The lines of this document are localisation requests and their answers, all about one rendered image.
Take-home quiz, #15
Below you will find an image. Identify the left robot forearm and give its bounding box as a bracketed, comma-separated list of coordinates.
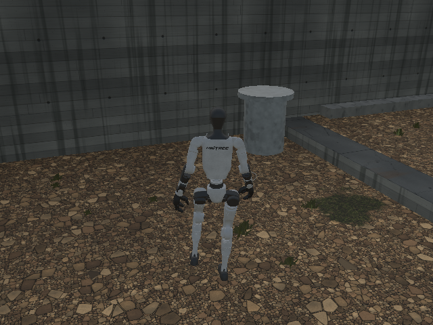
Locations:
[175, 164, 191, 196]

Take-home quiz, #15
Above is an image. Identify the robot right upper arm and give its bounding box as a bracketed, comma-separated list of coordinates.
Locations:
[231, 137, 249, 174]

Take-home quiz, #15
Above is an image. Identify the robot left hand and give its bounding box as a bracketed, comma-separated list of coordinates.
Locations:
[173, 194, 189, 213]

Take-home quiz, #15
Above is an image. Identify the robot left upper arm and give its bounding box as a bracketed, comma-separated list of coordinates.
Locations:
[184, 136, 204, 174]

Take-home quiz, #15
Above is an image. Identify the right robot forearm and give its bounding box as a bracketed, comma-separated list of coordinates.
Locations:
[242, 164, 253, 189]

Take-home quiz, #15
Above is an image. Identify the robot right hand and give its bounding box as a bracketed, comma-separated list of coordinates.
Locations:
[238, 186, 254, 200]

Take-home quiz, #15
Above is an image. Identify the left robot thigh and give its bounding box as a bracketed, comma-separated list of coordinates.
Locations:
[193, 188, 208, 224]

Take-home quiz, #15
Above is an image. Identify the right robot shin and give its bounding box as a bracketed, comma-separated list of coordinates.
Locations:
[221, 227, 233, 272]

